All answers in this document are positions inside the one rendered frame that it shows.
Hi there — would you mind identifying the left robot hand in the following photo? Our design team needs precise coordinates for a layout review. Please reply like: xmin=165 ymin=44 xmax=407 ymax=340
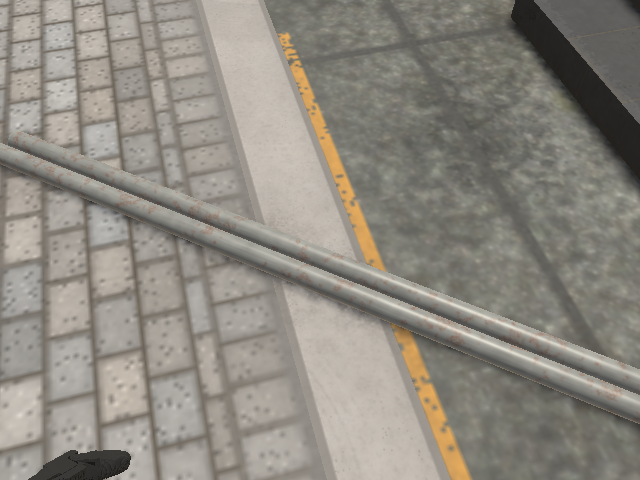
xmin=28 ymin=450 xmax=131 ymax=480

